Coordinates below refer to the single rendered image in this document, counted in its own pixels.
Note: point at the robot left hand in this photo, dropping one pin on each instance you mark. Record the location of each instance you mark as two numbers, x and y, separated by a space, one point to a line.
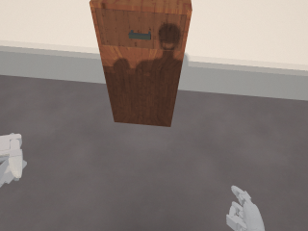
12 158

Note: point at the cabinet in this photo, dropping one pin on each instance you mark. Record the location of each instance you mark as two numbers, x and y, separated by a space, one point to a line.
142 83

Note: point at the robot right hand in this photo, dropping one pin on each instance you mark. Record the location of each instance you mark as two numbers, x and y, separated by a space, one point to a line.
249 217

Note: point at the handle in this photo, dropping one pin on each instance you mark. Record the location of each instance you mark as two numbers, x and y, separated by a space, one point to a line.
132 35

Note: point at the drawer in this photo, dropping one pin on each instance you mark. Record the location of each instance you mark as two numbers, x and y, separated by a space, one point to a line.
166 29

